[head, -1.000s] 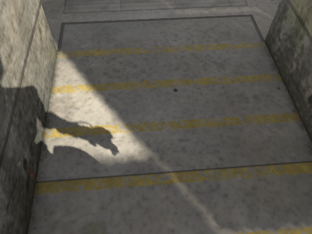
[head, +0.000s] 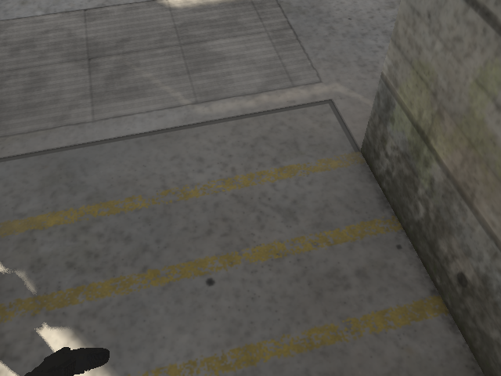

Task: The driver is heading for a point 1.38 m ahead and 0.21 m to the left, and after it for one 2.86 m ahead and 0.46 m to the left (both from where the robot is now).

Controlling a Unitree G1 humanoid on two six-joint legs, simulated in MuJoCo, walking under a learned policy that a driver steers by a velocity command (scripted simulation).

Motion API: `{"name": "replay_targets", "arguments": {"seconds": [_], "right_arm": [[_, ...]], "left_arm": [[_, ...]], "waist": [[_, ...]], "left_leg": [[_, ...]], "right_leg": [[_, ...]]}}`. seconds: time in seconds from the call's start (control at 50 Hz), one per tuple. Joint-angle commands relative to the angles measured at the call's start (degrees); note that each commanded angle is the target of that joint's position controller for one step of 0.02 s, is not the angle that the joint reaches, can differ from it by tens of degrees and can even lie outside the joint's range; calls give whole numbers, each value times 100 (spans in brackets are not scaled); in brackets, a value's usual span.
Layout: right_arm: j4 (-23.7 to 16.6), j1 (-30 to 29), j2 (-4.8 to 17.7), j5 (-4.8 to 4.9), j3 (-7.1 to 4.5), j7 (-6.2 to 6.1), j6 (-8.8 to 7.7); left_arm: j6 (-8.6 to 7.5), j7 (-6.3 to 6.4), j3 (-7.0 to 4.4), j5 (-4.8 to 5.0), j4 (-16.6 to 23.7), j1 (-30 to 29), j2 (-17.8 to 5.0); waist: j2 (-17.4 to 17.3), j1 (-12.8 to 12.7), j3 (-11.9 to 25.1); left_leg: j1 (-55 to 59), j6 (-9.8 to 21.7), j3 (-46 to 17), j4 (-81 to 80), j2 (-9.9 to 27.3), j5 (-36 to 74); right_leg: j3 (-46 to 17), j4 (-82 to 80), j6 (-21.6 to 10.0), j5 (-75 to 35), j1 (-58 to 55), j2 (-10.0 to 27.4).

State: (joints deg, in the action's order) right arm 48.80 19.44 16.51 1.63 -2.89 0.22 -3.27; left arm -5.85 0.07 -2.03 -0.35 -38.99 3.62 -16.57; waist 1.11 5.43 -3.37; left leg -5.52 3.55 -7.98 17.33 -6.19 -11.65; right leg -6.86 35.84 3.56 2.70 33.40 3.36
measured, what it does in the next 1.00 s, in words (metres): walks ahead, turning left: right foot, then left foot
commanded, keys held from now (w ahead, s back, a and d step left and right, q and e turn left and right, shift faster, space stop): w+q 0.50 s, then w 0.12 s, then w+e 0.38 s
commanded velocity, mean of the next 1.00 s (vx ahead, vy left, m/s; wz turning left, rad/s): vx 0.50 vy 0.00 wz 0.28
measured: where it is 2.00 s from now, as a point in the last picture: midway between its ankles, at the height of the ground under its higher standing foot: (174, 191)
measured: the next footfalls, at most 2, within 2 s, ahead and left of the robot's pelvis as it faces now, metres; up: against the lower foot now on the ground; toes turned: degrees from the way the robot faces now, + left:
right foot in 0.12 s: +0.26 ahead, -0.15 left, +0.00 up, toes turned +10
left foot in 0.64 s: +0.47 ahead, +0.18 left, +0.00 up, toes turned +25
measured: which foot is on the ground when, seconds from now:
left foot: down 0.00-0.14, up 0.16-0.62, down 0.64-1.00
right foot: up 0.00-0.10, down 0.12-0.64, up 0.66-1.00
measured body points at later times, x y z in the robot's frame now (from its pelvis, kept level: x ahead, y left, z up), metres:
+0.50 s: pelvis +0.27 -0.03 -0.01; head +0.30 -0.02 +0.44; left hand +0.20 +0.25 -0.13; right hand +0.54 -0.21 -0.09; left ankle +0.38 +0.16 -0.69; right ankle +0.22 -0.16 -0.75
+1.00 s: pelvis +0.53 +0.12 +0.00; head +0.55 +0.13 +0.45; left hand +0.58 +0.42 -0.12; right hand +0.67 -0.13 -0.12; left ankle +0.44 +0.16 -0.75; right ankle +0.75 +0.00 -0.68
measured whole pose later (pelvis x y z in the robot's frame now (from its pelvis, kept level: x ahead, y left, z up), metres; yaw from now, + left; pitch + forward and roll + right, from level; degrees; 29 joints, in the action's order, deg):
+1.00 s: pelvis +0.53 +0.12 +0.00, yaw +16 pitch +0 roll +2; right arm 46.4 18.1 15.1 -1.0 -3.7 0.4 -5.2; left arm -3.0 -1.0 -3.1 1.4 -48.4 10.4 -17.1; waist 2.8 2.5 -1.5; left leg 1.5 4.2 9.7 11.4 -4.4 -13.7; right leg -4.2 45.7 0.6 -2.9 39.9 6.6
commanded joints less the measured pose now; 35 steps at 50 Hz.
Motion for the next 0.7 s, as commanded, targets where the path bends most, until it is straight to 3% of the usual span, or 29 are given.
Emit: {"name": "replay_targets", "arguments": {"seconds": [0.02,0.08,0.1,0.12,0.14,0.16,0.18,0.2,0.22,0.24,0.26,0.3,0.36,0.44,0.52,0.54,0.58,0.6,0.62,0.64,0.66,0.68,0.7], "right_arm": [[-410,-61,1052,38,-283,-108,18],[-450,-31,1025,12,-306,-126,64],[-472,-34,913,-8,-277,-118,73],[-514,15,666,-48,-188,-88,60],[-604,279,185,-190,-37,-66,48],[-894,800,127,71,11,-52,-10],[-719,643,755,141,-126,-90,12],[-780,133,955,95,-199,-88,42],[-778,-45,879,36,-205,-93,73],[-837,-196,823,-17,-229,-76,85],[-881,-213,726,4,-234,-32,111],[-963,-297,522,28,-208,21,171],[-1197,-664,386,-18,-168,63,204],[-1365,-1113,308,-16,-128,183,170],[-1758,-1828,192,-43,-71,244,166],[-1808,-1900,184,-39,-59,279,170],[-1877,-1856,284,-55,-103,310,175],[-1846,-1635,413,-84,-163,300,188],[-1746,-1101,657,-97,-297,249,208],[-1471,-196,942,-91,-454,157,238],[-1248,787,1433,-93,-588,15,303],[-1251,576,1713,-110,-538,-10,253],[-1312,505,1109,-132,-391,23,168]], "left_arm": [[-105,-55,-119,73,415,-331,-480],[-152,-41,-217,117,381,-121,-710],[-169,-21,-275,111,280,245,-791],[-194,15,-360,58,197,828,-978],[-169,57,-434,23,123,1620,-1300],[-73,-20,-518,-33,-88,1870,-1677],[-79,-65,-388,9,53,1530,-1067],[-68,-57,-308,26,77,1285,-780],[-66,-66,-262,-14,78,1041,-664],[-56,-60,-231,-33,20,894,-532],[-65,-41,-222,-62,-29,849,-518],[-109,-31,-242,-25,-128,894,-506],[-128,-10,-317,6,-274,981,-685],[-49,0,-343,26,-396,1005,-830],[12,20,-372,168,-699,1373,-984],[26,26,-355,144,-792,1477,-967],[70,25,-382,198,-906,1504,-1125],[88,35,-405,227,-940,1465,-1248],[134,25,-432,295,-965,1391,-1375],[155,31,-366,292,-1011,1398,-1276],[128,24,-190,76,-884,1491,-888],[6,-84,44,47,-843,2260,-227],[-76,-120,-127,278,-927,1573,-877]], "waist": [[-542,-153,157],[-666,-390,220],[-675,-601,339],[-519,-906,765],[430,-1080,1614],[2353,-732,1946],[1284,-830,1304],[783,-904,739],[369,-810,500],[374,-745,320],[536,-666,265],[547,-653,255],[296,-685,131],[178,-836,54],[62,-1045,-225],[76,-1024,-213],[225,-842,-109],[366,-639,89],[452,-251,438],[334,242,950],[-499,503,1726],[-1573,-196,2686],[-602,236,2426]], "left_leg": [[-1049,757,-1113,-423,1237,250],[-701,560,-1535,174,1386,54],[-739,448,-1514,537,1268,124],[-922,274,-1267,1472,974,118],[-1582,45,-613,3238,481,-1278],[-3355,-116,-43,4847,120,-2427],[-3801,-185,-258,5472,546,-1968],[-3866,-206,-125,5548,703,-1424],[-3635,-271,-42,5408,902,-997],[-3552,-306,-34,5127,1040,-748],[-3326,-329,17,4987,1173,-593],[-3302,-374,165,4823,1230,-421],[-3660,-462,171,4194,1293,6],[-3469,-452,472,2989,1214,1053],[-3348,-242,780,2100,1090,1242],[-3243,-144,868,1970,1021,1074],[-2784,77,1044,1778,786,579],[-2317,198,1174,1724,592,340],[-1521,353,1293,1524,377,279],[13,527,1248,1226,264,723],[2043,818,-218,1469,1413,1198],[3254,1755,-3237,621,2872,-151],[2719,1519,-3273,79,2876,-613]], "right_leg": [[187,-568,70,-746,-1280,-330],[106,-802,-109,-187,-1640,-271],[166,-948,-247,15,-2115,-248],[-51,-1042,-486,345,-2991,89],[-1166,-1046,-820,979,-4291,1167],[-3984,-1906,-1611,2789,-5177,2171],[-3848,-2139,-1471,3519,-4663,1965],[-2774,-2103,-1264,2830,-4132,1713],[-1978,-2130,-1187,1788,-3625,1446],[-1451,-2205,-1184,1140,-3324,1246],[-1039,-2319,-1143,768,-3071,1122],[-533,-2511,-1239,297,-2963,1046],[-69,-2721,-1416,-238,-3061,1172],[778,-2802,-1353,-687,-3170,1035],[1221,-2738,-1226,-1100,-3491,1156],[1272,-2645,-1199,-1325,-3627,1228],[1387,-2309,-1165,-2564,-3824,1316],[1457,-1930,-1130,-3573,-3903,1331],[1605,-1161,-1031,-4415,-3885,1231],[1724,-62,-881,-4332,-3261,1049],[1728,1875,-676,-1634,-1659,710],[796,3651,-464,3235,121,-372],[-110,4098,-533,3186,474,-207]]}}
Velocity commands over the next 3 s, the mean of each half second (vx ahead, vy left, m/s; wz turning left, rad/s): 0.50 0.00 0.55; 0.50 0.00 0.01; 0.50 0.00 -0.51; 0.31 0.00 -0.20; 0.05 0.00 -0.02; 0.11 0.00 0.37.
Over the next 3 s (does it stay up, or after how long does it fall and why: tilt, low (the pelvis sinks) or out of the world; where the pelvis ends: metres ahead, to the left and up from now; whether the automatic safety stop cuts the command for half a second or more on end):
stays up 1.10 0.25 0.00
